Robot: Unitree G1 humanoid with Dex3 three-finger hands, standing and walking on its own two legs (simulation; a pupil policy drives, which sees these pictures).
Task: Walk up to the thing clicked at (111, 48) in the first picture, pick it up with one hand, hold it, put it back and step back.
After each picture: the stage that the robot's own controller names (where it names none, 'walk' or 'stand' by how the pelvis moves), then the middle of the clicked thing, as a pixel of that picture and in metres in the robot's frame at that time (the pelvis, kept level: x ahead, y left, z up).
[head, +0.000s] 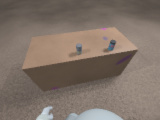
stand; (111, 45) +0.86 -0.21 -0.10
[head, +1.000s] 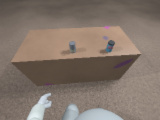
sink last; (110, 46) +0.75 -0.18 -0.06
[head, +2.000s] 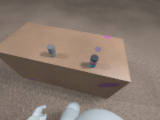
sink last; (93, 61) +0.51 +0.02 -0.06
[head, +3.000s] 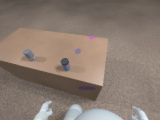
walk; (66, 64) +0.43 +0.26 -0.08
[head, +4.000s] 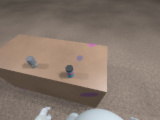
stand; (69, 71) +0.42 +0.20 -0.10
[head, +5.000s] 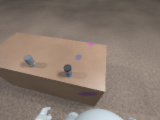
stand; (68, 71) +0.41 +0.21 -0.10
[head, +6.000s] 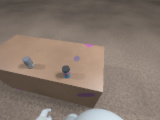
stand; (66, 72) +0.42 +0.23 -0.10
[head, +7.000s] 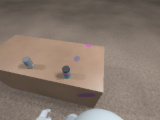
stand; (66, 72) +0.41 +0.23 -0.10
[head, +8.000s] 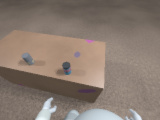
rise first; (67, 68) +0.43 +0.23 -0.10
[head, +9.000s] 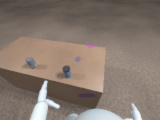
rise first; (67, 72) +0.42 +0.25 -0.10
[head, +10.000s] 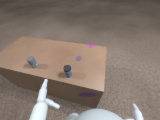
go down; (68, 71) +0.42 +0.24 -0.10
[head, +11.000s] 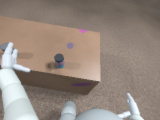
go down; (59, 61) +0.44 +0.22 -0.05
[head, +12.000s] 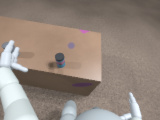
go down; (60, 60) +0.45 +0.23 -0.03
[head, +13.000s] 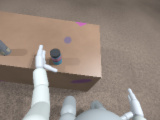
close in; (56, 57) +0.44 +0.23 +0.00
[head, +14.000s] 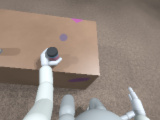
close; (53, 56) +0.44 +0.23 +0.01
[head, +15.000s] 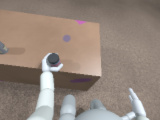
lift; (55, 62) +0.40 +0.23 +0.01
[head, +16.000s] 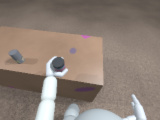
lift; (59, 66) +0.34 +0.21 +0.09
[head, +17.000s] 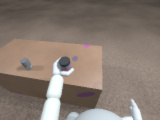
hold; (66, 66) +0.33 +0.18 +0.12
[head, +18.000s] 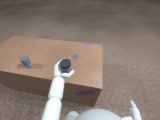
hold; (66, 68) +0.33 +0.18 +0.09
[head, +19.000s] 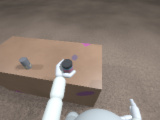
crouch; (68, 68) +0.34 +0.17 +0.09
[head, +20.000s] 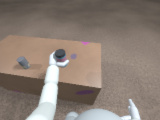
crouch; (61, 58) +0.40 +0.21 +0.11
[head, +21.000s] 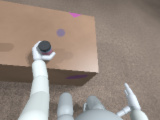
lower; (46, 50) +0.46 +0.26 +0.02
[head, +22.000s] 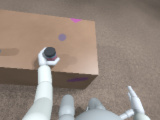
lower; (51, 56) +0.44 +0.23 +0.02
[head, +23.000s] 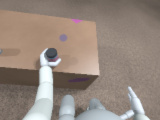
lower; (53, 57) +0.44 +0.23 +0.01
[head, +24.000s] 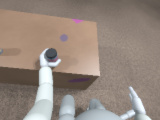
lower; (52, 57) +0.43 +0.23 +0.01
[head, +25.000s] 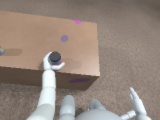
draw back; (56, 60) +0.41 +0.21 +0.01
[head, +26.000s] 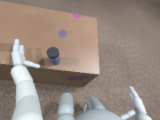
rise; (54, 56) +0.42 +0.21 +0.02
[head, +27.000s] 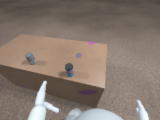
sink last; (69, 70) +0.42 +0.22 -0.05
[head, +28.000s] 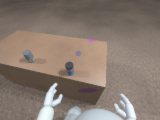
stand; (70, 69) +0.41 +0.21 -0.05
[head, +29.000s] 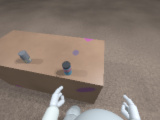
stand; (67, 68) +0.41 +0.22 -0.04
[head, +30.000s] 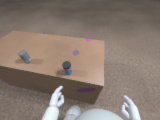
stand; (67, 68) +0.41 +0.22 -0.04
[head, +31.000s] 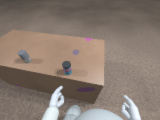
stand; (67, 68) +0.41 +0.21 -0.04
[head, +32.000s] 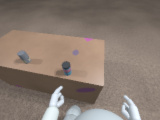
stand; (67, 68) +0.41 +0.22 -0.04
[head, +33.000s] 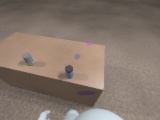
stand; (69, 72) +0.40 +0.20 -0.08
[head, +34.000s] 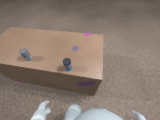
walk; (67, 64) +0.44 +0.22 -0.08
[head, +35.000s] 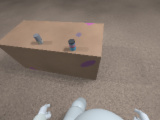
walk; (72, 45) +0.67 +0.26 -0.08
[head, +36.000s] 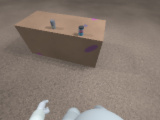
stand; (81, 30) +1.02 +0.18 -0.08
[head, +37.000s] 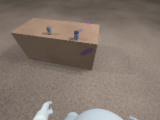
stand; (76, 35) +1.01 +0.25 -0.09
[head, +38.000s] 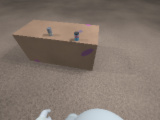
stand; (76, 36) +1.02 +0.24 -0.10
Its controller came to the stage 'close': yes
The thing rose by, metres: 0.22
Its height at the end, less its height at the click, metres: +0.00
